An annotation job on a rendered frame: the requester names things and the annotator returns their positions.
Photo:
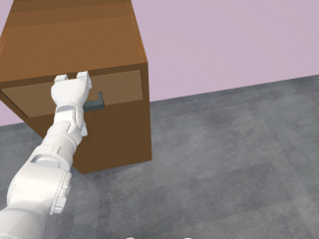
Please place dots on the cabinet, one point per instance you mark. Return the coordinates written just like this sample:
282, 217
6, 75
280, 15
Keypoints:
43, 39

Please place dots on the robot left hand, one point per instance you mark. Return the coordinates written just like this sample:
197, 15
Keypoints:
72, 91

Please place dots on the robot left forearm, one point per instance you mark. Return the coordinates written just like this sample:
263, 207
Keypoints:
60, 143

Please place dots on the left robot upper arm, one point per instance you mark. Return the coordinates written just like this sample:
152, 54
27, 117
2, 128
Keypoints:
40, 191

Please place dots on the drawer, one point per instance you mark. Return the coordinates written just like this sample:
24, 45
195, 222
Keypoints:
36, 100

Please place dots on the handle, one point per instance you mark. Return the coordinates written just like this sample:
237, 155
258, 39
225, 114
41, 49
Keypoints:
95, 104

